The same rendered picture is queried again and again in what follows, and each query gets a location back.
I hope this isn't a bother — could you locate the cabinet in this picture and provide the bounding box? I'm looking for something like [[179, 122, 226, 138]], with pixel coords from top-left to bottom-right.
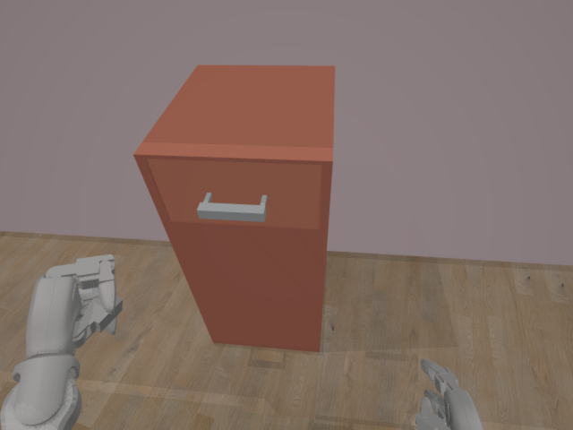
[[133, 64, 335, 352]]

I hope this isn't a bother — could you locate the left robot hand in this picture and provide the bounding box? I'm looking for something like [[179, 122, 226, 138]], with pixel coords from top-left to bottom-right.
[[26, 254, 123, 359]]

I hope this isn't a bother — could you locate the right robot hand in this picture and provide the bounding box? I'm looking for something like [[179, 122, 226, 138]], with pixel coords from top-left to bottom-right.
[[415, 358, 484, 430]]

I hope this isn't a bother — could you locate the drawer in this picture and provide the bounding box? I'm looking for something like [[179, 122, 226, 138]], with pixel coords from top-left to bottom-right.
[[147, 159, 321, 228]]

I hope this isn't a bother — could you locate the handle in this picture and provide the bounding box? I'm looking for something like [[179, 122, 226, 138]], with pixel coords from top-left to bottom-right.
[[197, 193, 268, 222]]

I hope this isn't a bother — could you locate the robot left forearm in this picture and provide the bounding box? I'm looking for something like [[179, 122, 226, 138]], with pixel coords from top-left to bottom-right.
[[0, 353, 81, 430]]

